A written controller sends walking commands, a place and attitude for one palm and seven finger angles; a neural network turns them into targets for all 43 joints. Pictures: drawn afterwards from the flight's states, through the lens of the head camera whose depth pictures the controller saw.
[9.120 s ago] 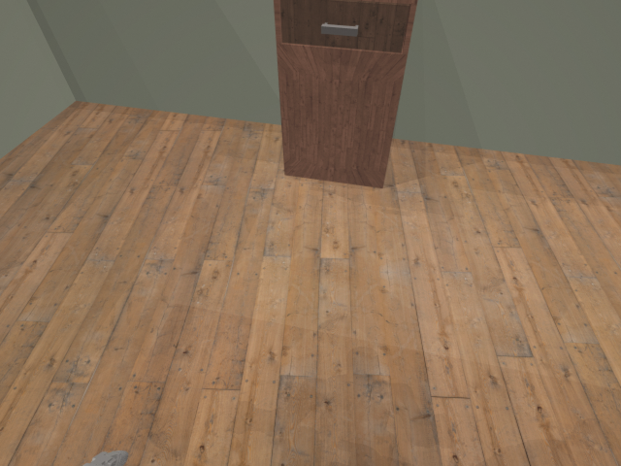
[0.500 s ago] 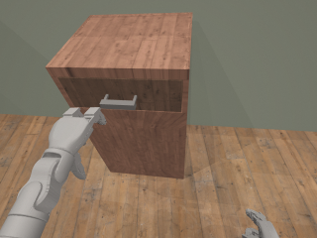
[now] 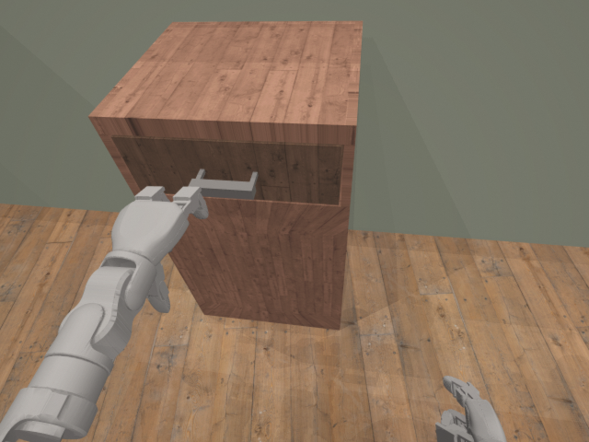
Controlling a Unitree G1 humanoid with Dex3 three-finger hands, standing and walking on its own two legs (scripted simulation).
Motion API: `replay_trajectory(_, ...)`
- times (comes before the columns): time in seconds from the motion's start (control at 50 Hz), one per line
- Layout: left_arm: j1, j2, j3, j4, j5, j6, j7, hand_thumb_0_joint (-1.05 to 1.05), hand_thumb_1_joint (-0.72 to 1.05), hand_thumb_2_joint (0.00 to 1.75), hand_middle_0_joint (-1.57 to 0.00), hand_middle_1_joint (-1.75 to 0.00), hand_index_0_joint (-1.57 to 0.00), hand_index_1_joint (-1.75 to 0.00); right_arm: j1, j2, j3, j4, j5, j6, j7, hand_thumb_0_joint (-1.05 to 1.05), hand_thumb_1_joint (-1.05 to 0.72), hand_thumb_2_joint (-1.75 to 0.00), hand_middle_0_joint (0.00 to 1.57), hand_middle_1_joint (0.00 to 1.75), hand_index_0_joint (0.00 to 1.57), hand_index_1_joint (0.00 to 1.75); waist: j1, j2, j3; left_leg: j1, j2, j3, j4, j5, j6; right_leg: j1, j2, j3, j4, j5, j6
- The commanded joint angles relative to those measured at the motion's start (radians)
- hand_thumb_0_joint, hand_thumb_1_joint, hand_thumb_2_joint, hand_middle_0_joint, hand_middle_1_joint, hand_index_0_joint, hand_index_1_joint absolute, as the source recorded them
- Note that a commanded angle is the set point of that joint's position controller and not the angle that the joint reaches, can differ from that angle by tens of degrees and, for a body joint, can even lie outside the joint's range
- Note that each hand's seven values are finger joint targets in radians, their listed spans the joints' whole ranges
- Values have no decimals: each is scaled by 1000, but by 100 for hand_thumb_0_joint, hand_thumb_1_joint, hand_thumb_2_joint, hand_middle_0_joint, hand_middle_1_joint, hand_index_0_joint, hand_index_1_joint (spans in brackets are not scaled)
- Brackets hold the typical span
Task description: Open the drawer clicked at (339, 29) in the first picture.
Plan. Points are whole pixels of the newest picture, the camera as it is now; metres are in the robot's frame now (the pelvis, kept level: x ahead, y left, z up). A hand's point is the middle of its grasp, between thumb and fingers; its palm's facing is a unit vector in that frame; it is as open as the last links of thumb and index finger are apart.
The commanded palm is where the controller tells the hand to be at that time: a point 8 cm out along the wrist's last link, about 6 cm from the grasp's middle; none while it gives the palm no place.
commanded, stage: move the hooked fingers above the handle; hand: left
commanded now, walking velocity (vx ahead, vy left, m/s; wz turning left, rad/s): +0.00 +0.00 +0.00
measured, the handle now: (225, 181) +0.58 +0.23 -0.02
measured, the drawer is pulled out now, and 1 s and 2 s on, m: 0.00 0.00 0.00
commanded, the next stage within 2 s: none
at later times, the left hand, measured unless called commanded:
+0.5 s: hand (189, 215) +0.41 +0.23 +0.06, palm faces -0.03 -0.04 -1.00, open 13.8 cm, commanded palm +0.40 +0.24 +0.12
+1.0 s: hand (201, 191) +0.49 +0.24 +0.04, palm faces -0.06 -0.02 -1.00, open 13.8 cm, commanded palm +0.47 +0.24 +0.10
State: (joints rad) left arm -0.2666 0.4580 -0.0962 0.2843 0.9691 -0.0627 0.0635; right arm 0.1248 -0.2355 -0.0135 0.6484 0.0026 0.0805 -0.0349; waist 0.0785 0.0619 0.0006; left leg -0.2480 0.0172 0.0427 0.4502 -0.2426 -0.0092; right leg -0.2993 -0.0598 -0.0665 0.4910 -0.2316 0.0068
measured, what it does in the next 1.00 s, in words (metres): stands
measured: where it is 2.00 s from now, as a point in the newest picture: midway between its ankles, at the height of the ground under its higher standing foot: outside the picture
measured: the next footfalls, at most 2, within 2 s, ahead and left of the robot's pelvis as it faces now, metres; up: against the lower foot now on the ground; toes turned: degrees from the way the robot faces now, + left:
none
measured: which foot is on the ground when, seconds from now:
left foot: down 0.00-1.00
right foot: down 0.00-1.00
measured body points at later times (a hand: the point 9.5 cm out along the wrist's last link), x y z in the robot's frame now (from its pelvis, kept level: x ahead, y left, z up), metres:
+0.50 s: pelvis +0.01 +0.00 -0.01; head +0.06 -0.02 +0.44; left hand +0.41 +0.23 +0.11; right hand +0.10 -0.27 -0.14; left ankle -0.01 +0.13 -0.74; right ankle +0.01 -0.12 -0.74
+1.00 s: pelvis +0.01 +0.01 -0.02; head +0.09 +0.00 +0.42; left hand +0.48 +0.23 +0.09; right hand +0.04 -0.27 -0.15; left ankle -0.01 +0.13 -0.74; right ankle +0.01 -0.12 -0.74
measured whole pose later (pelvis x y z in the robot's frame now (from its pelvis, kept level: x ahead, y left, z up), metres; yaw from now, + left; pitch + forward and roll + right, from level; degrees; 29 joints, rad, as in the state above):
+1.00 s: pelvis +0.01 +0.01 -0.02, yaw -2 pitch +15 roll +0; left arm -0.79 0.54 -0.01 0.97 1.08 -0.16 0.19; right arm 0.33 -0.26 -0.07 0.69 -0.01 0.11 -0.02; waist -0.08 0.03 -0.09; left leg -0.58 0.03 0.06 0.67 -0.34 0.01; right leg -0.61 -0.05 -0.04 0.65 -0.29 0.02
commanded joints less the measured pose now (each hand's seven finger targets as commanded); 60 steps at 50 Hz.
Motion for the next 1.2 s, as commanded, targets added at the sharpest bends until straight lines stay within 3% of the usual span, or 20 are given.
replay_trajectory(0.0, -413, 195, 117, -162, 3, -29, 70, 0, -50, 30, -30, -120, -30, -120, -26, -116, -51, -118, 2, -46, -9, 0, -90, -90, 20, 30, 20, 30, -26, -31, -317, 51, -54, 7, -20, 234, 34, 123, 66, 23, -36, 186, -42)
replay_trajectory(0.06, -447, 207, 128, -47, 10, -13, 73, 0, -50, 30, -30, -120, -30, -120, -4, -129, -54, -107, 7, -39, -8, 0, -90, -90, 20, 30, 20, 30, -38, -66, -274, 7, -51, 5, -18, 216, 32, 96, 70, 18, -34, 174, -41)
replay_trajectory(0.16, -507, 239, 147, -20, 27, -17, 81, 0, -50, 30, -30, -120, -30, -120, 34, -138, -69, -109, 3, -31, -6, 0, -90, -90, 20, 30, 20, 30, -30, -42, -378, 11, -50, 6, 7, 284, 34, 130, 71, 23, 3, 244, -48)
replay_trajectory(0.22, -498, 230, 146, 37, 19, -20, 85, 0, -50, 30, -30, -120, -30, -120, 58, -141, -72, -106, 8, -25, -4, 0, -90, -90, 20, 30, 20, 30, -38, -81, -344, -21, -48, 9, 17, 286, 39, 112, 71, 22, 13, 265, -44)
replay_trajectory(0.28, -516, 266, 177, 39, 26, -32, 96, 0, -50, 30, -30, -120, -30, -120, 77, -148, -80, -108, 8, -21, -2, 0, -90, -90, 20, 30, 20, 30, -33, -66, -374, -30, -47, 10, 23, 300, 40, 120, 71, 26, 24, 275, -45)
replay_trajectory(0.34, -515, 247, 166, 35, 28, -36, 111, 0, -50, 30, -30, -120, -30, -120, 99, -147, -92, -102, 8, -19, 3, 0, -90, -90, 20, 30, 20, 30, -41, -51, -404, -16, -46, 13, 45, 343, 42, 109, 74, 28, 39, 315, -46)
replay_trajectory(0.4, -542, 281, 192, 93, 32, -37, 123, 0, -50, 30, -30, -120, -30, -120, 116, -155, -94, -85, 8, -14, 0, 0, -90, -90, 20, 30, 20, 30, -58, -86, -376, -53, -46, 17, 50, 309, 46, 99, 74, 30, 38, 310, -40)
replay_trajectory(0.44, -561, 288, 191, 113, 34, -41, 127, 0, -50, 30, -30, -120, -30, -120, 124, -156, -95, -81, 10, -14, -1, 0, -90, -90, 20, 30, 20, 30, -58, -58, -380, -59, -47, 18, 54, 299, 46, 91, 74, 32, 42, 304, -43)
replay_trajectory(0.52, -670, 284, 164, 197, 44, -56, 128, 0, -50, 30, -30, -120, -30, -120, 151, -160, -96, -66, 9, -11, -9, 0, -90, -90, 20, 30, 20, 30, -93, -69, -364, -75, -49, 18, 72, 256, 51, 42, 74, 33, 44, 269, -38)
replay_trajectory(0.6, -764, 320, 176, 266, 55, -94, 131, 0, -50, 30, -30, -120, -30, -120, 191, -163, -102, -50, 3, -10, -14, 0, -90, -90, 20, 30, 20, 30, -109, -57, -411, -86, -52, 13, 98, 251, 53, 27, 74, 40, 59, 270, -38)
replay_trajectory(0.72, -852, 288, 139, 365, 67, -117, 149, 0, -50, 30, -30, -120, -30, -120, 235, -166, -107, -37, -4, -3, -6, 0, -90, -90, 20, 30, 20, 30, -135, -36, -421, -107, -48, 3, 134, 262, 50, -51, 80, 35, 85, 261, -41)
replay_trajectory(0.78, -878, 337, 168, 423, 75, -109, 160, 0, -50, 30, -30, -120, -30, -120, 253, -173, -106, -39, -6, 4, -5, 0, -90, -90, 20, 30, 20, 30, -137, -37, -448, -141, -49, 5, 146, 252, 50, -43, 79, 40, 96, 264, -38)
replay_trajectory(0.8, -904, 321, 149, 439, 81, -105, 164, 0, -50, 30, -30, -120, -30, -120, 260, -174, -105, -33, -7, 6, -4, 0, -90, -90, 20, 30, 20, 30, -151, -47, -444, -145, -48, 4, 150, 249, 50, -57, 80, 39, 97, 263, -37)
replay_trajectory(0.82, -903, 357, 183, 455, 88, -103, 170, 0, -50, 30, -30, -120, -30, -120, 271, -177, -107, -31, -8, 6, -5, 0, -90, -90, 20, 30, 20, 30, -142, -52, -463, -152, -45, 4, 155, 263, 50, -51, 82, 38, 106, 273, -38)
replay_trajectory(0.98, -1008, 353, 168, 487, 103, -100, 190, 0, -50, 30, -30, -120, -30, -120, 327, -183, -113, -18, -18, 14, 4, 0, -90, -90, 20, 30, 20, 30, -162, 20, -538, -125, -34, -9, 188, 344, 45, -103, 93, 33, 136, 287, -41)
replay_trajectory(1.0, -1006, 327, 149, 510, 105, -94, 193, 0, -50, 30, -30, -120, -30, -120, 332, -182, -115, -13, -18, 15, 6, 0, -90, -90, 20, 30, 20, 30, -172, 11, -530, -122, -32, -11, 192, 339, 44, -125, 95, 30, 135, 273, -41)
replay_trajectory(1.06, -1052, 359, 171, 551, 111, -84, 203, 0, -50, 30, -30, -120, -30, -120, 349, -192, -112, 0, -20, 15, 5, 0, -90, -90, 20, 30, 20, 30, -184, -19, -500, -159, -28, -17, 192, 325, 47, -140, 98, 26, 135, 258, -42)
replay_trajectory(1.08, -1051, 374, 177, 553, 118, -79, 208, 0, -50, 30, -30, -120, -30, -120, 355, -194, -113, 0, -21, 16, 6, 0, -90, -90, 20, 30, 20, 30, -179, 3, -540, -146, -28, -15, 198, 325, 46, -140, 98, 29, 141, 254, -40)
replay_trajectory(1.12, -1103, 336, 143, 549, 125, -72, 216, 0, -50, 30, -30, -120, -30, -120, 366, -192, -116, 10, -24, 14, 9, 0, -90, -90, 20, 30, 20, 30, -196, 38, -538, -125, -22, -19, 207, 345, 42, -182, 99, 25, 144, 246, -41)
replay_trajectory(1.18, -1112, 385, 167, 638, 124, -49, 216, 0, -50, 30, -30, -120, -30, -120, 385, -204, -107, 24, -25, 16, 8, 0, -90, -90, 20, 30, 20, 30, -210, -10, -501, -188, -23, -18, 207, 310, 46, -173, 99, 26, 143, 248, -37)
